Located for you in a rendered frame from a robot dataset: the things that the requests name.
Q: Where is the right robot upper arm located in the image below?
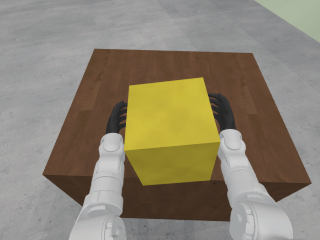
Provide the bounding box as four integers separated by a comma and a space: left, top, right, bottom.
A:
229, 200, 306, 240

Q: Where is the pedestal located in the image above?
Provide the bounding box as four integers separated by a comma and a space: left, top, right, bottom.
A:
42, 48, 312, 222

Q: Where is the robot left forearm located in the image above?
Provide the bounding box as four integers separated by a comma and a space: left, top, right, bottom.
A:
68, 133, 126, 240

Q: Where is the robot left hand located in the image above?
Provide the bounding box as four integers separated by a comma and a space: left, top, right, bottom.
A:
105, 101, 128, 134

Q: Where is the robot right forearm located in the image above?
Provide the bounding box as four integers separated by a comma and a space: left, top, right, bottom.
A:
217, 129, 293, 239

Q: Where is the carton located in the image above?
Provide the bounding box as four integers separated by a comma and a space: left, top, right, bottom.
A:
124, 77, 221, 186

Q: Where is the robot right hand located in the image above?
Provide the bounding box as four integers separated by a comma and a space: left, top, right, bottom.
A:
208, 93, 236, 131

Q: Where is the left robot upper arm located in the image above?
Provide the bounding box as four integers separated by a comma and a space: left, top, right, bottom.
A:
69, 213, 127, 240

